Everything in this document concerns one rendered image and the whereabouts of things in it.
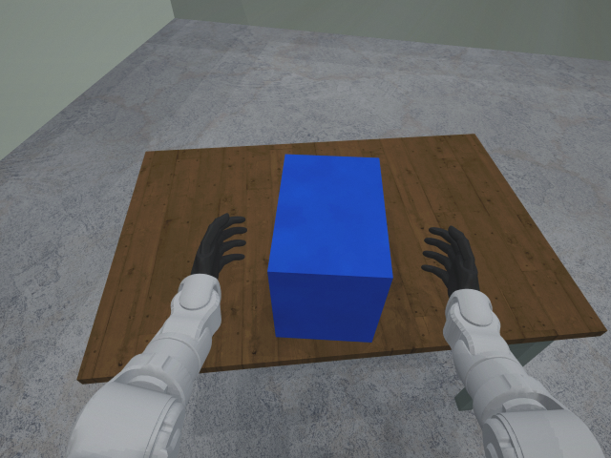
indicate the left robot forearm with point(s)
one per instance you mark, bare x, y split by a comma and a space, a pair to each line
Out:
173, 359

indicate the right robot hand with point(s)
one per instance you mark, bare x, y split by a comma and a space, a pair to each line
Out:
461, 270

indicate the carton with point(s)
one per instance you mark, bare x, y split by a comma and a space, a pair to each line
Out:
329, 269

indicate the right robot forearm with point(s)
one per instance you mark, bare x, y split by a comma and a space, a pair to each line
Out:
491, 374

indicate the table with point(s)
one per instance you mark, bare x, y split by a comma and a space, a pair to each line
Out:
428, 181

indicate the left robot hand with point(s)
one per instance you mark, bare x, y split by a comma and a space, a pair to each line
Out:
209, 259

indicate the robot right upper arm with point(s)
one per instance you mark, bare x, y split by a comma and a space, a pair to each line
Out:
537, 434

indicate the robot left upper arm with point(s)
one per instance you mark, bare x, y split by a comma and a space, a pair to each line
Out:
125, 421

